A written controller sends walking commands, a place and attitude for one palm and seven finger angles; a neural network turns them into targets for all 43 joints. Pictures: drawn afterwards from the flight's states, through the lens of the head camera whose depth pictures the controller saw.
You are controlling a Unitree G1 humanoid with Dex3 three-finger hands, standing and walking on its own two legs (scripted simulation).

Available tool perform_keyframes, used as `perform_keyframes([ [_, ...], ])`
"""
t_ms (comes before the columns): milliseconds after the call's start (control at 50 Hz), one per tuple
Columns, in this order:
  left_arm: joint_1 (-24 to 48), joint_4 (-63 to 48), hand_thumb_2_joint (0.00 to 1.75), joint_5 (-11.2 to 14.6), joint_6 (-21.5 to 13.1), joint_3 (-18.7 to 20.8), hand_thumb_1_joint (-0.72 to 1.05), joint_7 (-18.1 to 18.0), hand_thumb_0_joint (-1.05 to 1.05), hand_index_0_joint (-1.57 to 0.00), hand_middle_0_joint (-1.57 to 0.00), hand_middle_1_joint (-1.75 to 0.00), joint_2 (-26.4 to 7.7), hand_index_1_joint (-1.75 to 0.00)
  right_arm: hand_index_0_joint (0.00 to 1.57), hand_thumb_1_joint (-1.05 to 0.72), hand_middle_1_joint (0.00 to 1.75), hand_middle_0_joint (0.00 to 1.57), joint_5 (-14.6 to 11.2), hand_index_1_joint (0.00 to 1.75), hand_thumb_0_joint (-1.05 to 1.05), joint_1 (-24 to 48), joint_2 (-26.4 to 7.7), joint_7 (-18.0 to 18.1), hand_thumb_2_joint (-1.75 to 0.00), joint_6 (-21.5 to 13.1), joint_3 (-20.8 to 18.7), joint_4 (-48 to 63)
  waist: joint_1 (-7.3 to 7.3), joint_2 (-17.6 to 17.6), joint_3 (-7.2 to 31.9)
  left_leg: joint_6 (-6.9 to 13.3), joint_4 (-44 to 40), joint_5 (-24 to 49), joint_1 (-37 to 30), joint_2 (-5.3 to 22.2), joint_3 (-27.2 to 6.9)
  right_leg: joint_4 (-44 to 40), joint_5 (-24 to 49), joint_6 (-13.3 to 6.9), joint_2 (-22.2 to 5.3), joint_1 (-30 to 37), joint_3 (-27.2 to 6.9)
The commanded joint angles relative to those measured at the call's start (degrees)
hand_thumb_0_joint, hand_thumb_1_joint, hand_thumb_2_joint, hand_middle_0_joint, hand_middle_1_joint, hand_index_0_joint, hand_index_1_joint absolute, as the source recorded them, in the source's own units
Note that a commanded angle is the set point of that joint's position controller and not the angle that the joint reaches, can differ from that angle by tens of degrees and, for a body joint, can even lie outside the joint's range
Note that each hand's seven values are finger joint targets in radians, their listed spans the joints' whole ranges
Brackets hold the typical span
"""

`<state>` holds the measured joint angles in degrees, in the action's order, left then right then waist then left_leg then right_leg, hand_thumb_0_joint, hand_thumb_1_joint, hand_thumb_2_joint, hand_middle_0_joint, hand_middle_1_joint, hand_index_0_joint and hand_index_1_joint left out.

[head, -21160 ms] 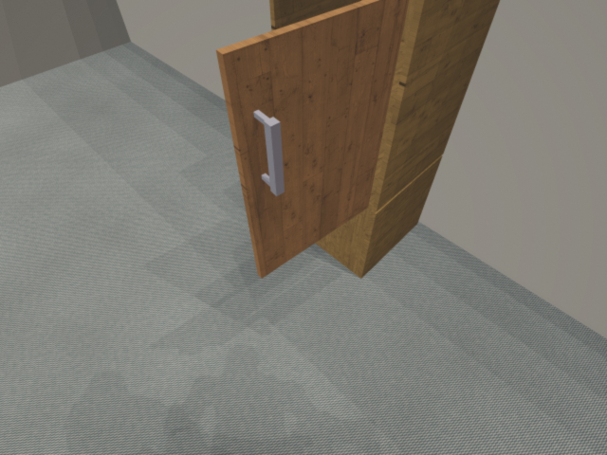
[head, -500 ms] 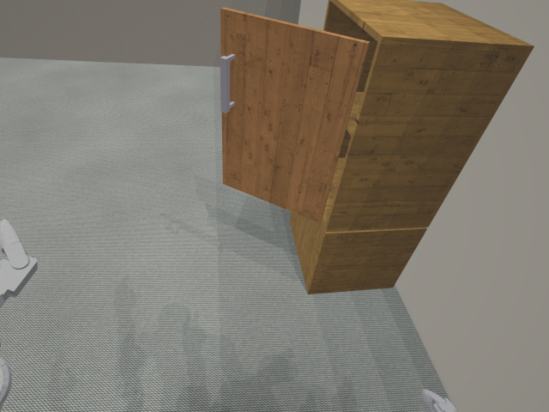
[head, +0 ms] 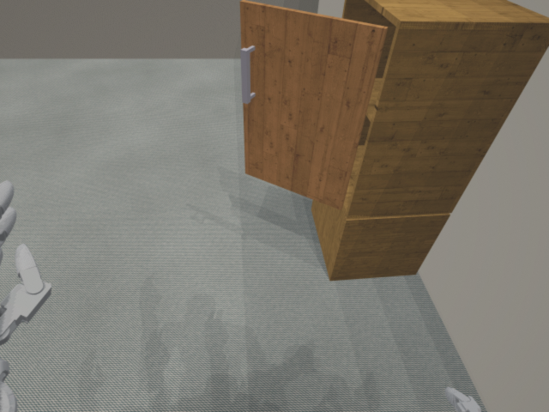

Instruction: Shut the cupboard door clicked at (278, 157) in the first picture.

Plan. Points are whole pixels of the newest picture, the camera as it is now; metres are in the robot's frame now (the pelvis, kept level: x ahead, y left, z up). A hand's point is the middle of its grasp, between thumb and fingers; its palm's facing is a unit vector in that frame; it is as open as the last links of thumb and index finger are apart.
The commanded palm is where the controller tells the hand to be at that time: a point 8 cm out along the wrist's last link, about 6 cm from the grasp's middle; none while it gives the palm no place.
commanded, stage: stop stepping back and stand still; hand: left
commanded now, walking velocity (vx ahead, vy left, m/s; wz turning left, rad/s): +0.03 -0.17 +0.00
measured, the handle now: (249, 75) +1.00 +0.14 +0.07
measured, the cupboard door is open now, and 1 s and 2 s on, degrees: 55 55 55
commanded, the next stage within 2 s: let the arm hang, fingers relaxed in 0.64 s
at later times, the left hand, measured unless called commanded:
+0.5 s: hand (48, 251) +0.25 +0.28 +0.17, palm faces +0.44 -0.77 -0.46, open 7.4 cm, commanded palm +0.18 +0.32 +0.18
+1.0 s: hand out of the picture +0.10 +0.21 -0.15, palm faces -0.06 -0.97 -0.23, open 7.4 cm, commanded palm none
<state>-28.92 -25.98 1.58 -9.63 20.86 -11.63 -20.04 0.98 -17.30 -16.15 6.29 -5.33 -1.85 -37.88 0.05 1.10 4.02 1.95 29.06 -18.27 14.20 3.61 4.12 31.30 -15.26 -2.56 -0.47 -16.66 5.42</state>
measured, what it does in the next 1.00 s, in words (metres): stands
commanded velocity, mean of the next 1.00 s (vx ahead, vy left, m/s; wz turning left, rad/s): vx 0.00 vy -0.01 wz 0.00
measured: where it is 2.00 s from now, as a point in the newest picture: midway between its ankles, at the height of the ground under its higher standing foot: outside the picture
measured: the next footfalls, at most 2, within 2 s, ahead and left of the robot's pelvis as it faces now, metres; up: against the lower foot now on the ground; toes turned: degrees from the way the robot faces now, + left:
none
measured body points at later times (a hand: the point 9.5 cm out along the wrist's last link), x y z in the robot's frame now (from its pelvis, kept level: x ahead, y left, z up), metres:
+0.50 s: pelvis +0.04 +0.02 +0.00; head +0.05 +0.03 +0.45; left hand +0.22 +0.32 +0.19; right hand +0.20 -0.21 -0.09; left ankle +0.02 +0.13 -0.73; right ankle +0.04 -0.09 -0.73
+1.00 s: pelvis +0.00 +0.03 +0.00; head +0.01 +0.02 +0.45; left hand +0.10 +0.26 -0.13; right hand +0.10 -0.23 -0.13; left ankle +0.02 +0.13 -0.73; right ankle +0.04 -0.09 -0.73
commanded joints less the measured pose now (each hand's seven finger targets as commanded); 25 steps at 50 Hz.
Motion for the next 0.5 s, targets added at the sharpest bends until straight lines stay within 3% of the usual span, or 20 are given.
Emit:
perform_keyframes([
  [0,7.58,-15.99,0.90,0.18,-5.98,10.87,0.90,-0.92,0.00,-0.20,-0.20,-0.30,-15.89,-0.30,0.20,-0.90,0.30,0.20,-0.67,0.30,0.00,8.62,-3.35,-0.35,-0.90,-3.76,-1.10,9.11,-0.97,-16.57,-0.60,6.77,-16.08,-1.44,-6.24,16.33,-22.91,14.04,-12.35,2.80,0.74,-11.11,-3.56],
  [20,5.84,-15.98,0.90,0.13,-5.61,13.87,0.90,-0.59,0.00,-0.20,-0.20,-0.30,-18.46,-0.30,0.20,-0.90,0.30,0.20,-0.20,0.30,0.00,8.54,-2.65,-0.38,-0.90,-4.18,-1.12,8.46,-0.97,-19.51,-1.44,7.58,-16.59,-3.58,-4.10,16.52,-22.41,15.55,-11.96,2.73,0.16,-10.73,-4.28],
  [40,4.60,-16.32,0.90,-0.18,-5.20,11.28,0.90,-0.13,0.00,-0.20,-0.20,-0.30,-15.27,-0.30,0.20,-0.90,0.30,0.20,-0.04,0.30,0.00,8.50,-2.19,-1.03,-0.90,-4.20,-0.72,8.70,-1.39,-17.47,-4.46,7.07,-15.23,0.21,0.23,15.14,-19.88,12.67,-9.55,2.61,-0.29,-7.68,-4.25],
  [80,0.22,-14.79,0.90,-0.11,-4.52,10.79,0.90,0.25,0.00,-0.20,-0.20,-0.30,-14.14,-0.30,0.20,-0.90,0.30,0.20,-0.74,0.30,0.00,8.33,-2.68,-1.97,-0.90,-3.98,-0.42,8.82,-0.52,-13.51,-3.07,3.81,-8.17,7.61,3.78,11.61,-9.85,0.94,-2.70,2.86,0.72,1.86,-2.00],
  [100,-0.88,-13.93,0.90,-0.04,-4.25,10.52,0.90,0.46,0.00,-0.20,-0.20,-0.30,-13.55,-0.30,0.20,-0.90,0.30,0.20,-1.04,0.30,0.00,7.99,-3.04,-2.36,-0.90,-3.64,-0.55,9.23,-0.62,-11.59,-2.36,2.18,-5.29,8.18,6.55,9.14,-6.52,-3.62,1.14,2.69,1.43,7.06,-1.80],
  [120,-1.92,-12.44,0.90,0.07,-4.18,11.33,0.90,0.63,0.00,-0.20,-0.20,-0.30,-14.25,-0.30,0.20,-0.90,0.30,0.20,-1.20,0.30,0.00,7.82,-2.83,-2.58,-0.90,-3.54,-0.48,9.43,-0.80,-8.13,-1.40,0.98,-3.23,7.52,8.54,6.97,-4.80,-5.95,4.30,2.08,0.55,10.71,-3.64],
  [160,-1.17,-10.55,0.90,0.86,-4.17,11.55,0.90,0.74,0.00,-0.20,-0.20,-0.30,-14.07,-0.30,0.20,-0.90,0.30,0.20,-1.29,0.30,0.00,7.46,-2.42,-2.83,-0.90,-3.04,-0.51,9.67,-1.30,-1.54,-0.62,-1.04,1.09,1.17,11.04,2.18,-1.99,-6.38,10.49,-0.80,-4.46,10.73,-12.89],
  [180,-2.64,-9.76,0.90,1.16,-3.92,10.86,0.90,0.67,0.00,-0.20,-0.20,-0.30,-13.38,-0.30,0.20,-0.90,0.30,0.20,-1.74,0.30,0.00,6.88,-2.02,-3.04,-0.90,-2.54,-0.96,9.57,-1.37,3.64,0.99,-1.99,6.75,0.85,9.01,-0.40,-1.06,-9.86,11.37,-2.71,-8.83,8.59,-19.95],
  [200,-2.42,-10.55,0.90,1.01,-3.96,10.74,0.90,0.35,0.00,-0.20,-0.20,-0.30,-13.94,-0.30,0.20,-0.90,0.30,0.20,-1.72,0.30,0.00,6.80,-1.55,-3.24,-0.90,-1.90,-0.82,9.48,-1.53,7.15,2.03,-2.47,10.48,-0.94,9.55,-1.77,-1.37,-12.46,13.66,-4.51,-12.62,9.79,-23.99],
  [220,-2.52,-9.89,0.90,0.87,-3.91,11.45,0.90,0.04,0.00,-0.20,-0.20,-0.30,-14.64,-0.30,0.20,-0.90,0.30,0.20,-1.61,0.30,0.00,7.25,-1.49,-3.26,-0.90,-1.39,-0.55,9.24,-1.35,6.02,1.77,-2.67,12.67,-3.89,10.84,-1.82,-2.33,-13.06,18.06,-5.78,-14.33,10.49,-25.25],
  [260,-1.20,-11.19,0.90,0.42,-4.48,11.21,0.90,-0.30,0.00,-0.20,-0.20,-0.30,-14.75,-0.30,0.20,-0.90,0.30,0.20,-1.24,0.30,0.00,8.07,-0.69,-2.82,-0.90,-0.88,0.29,9.18,-1.33,6.93,2.71,-2.02,7.08,-4.34,9.63,-1.03,-3.83,-9.51,23.46,-5.69,-13.77,12.97,-19.21],
  [280,-0.79,-11.92,0.90,0.31,-4.70,11.12,0.90,-0.39,0.00,-0.20,-0.20,-0.30,-14.71,-0.30,0.20,-0.90,0.30,0.20,-1.07,0.30,0.00,8.27,-0.75,-2.46,-0.90,-0.68,0.38,9.11,-1.61,5.48,3.27,-1.77,1.63,1.38,5.60,-1.06,-3.58,-7.37,23.56,-4.26,-11.96,11.78,-16.15],
  [300,-0.41,-13.03,0.90,0.36,-4.93,11.07,0.90,-0.39,0.00,-0.20,-0.20,-0.30,-14.71,-0.30,0.20,-0.90,0.30,0.20,-0.97,0.30,0.00,8.54,-1.00,-2.08,-0.90,-0.65,0.29,9.22,-1.55,3.19,3.82,-1.49,-2.95,8.89,0.67,-0.76,-3.78,-5.55,21.07,-2.14,-8.96,9.66,-12.99],
  [320,0.34,-14.68,0.90,0.40,-5.13,11.42,0.90,-0.35,0.00,-0.20,-0.20,-0.30,-15.50,-0.30,0.20,-0.90,0.30,0.20,-1.00,0.30,0.00,9.46,-1.75,-1.53,-0.90,-0.85,-0.08,9.43,-1.04,-2.11,4.28,-1.03,-5.21,16.82,-3.27,2.05,-5.53,-3.41,18.33,-0.18,-6.02,7.46,-10.25],
  [340,-0.05,-15.17,0.90,0.56,-5.29,10.95,0.90,-0.16,0.00,-0.20,-0.20,-0.30,-14.88,-0.30,0.20,-0.90,0.30,0.20,-1.07,0.30,0.00,10.04,-2.11,-1.27,-0.90,-0.93,-0.06,10.12,-0.38,-5.01,4.19,-0.19,-6.46,21.42,-3.61,5.03,-8.57,-2.44,15.33,1.47,-3.15,7.17,-8.34],
  [360,0.92,-15.57,0.90,0.30,-5.31,10.60,0.90,-0.02,0.00,-0.20,-0.20,-0.30,-14.64,-0.30,0.20,-0.90,0.30,0.20,-0.96,0.30,0.00,10.23,-1.72,-1.16,-0.90,-1.00,0.38,10.12,-0.63,-9.36,2.85,0.25,-7.19,26.18,-2.85,6.21,-10.12,-1.22,16.16,2.15,-1.55,7.01,-6.40],
  [400,2.27,-15.39,0.90,-0.09,-5.50,10.33,0.90,0.16,0.00,-0.20,-0.20,-0.30,-14.71,-0.30,0.20,-0.90,0.30,0.20,-1.05,0.30,0.00,9.70,-1.63,-1.23,-0.90,-1.25,0.31,10.06,-0.60,-9.38,2.58,-0.25,-5.92,30.32,-1.64,6.14,-8.83,-1.66,17.70,2.23,-1.01,8.92,-5.06],
  [480,-1.29,-13.61,0.90,0.38,-5.41,10.18,0.90,0.44,0.00,-0.20,-0.20,-0.30,-13.56,-0.30,0.20,-0.90,0.30,0.20,-1.45,0.30,0.00,8.72,-1.91,-1.79,-0.90,-1.16,-0.21,10.69,-0.87,-7.35,5.72,-1.67,-3.16,30.04,-0.61,3.81,-5.87,-2.63,25.65,1.40,-2.45,13.51,-6.47],
])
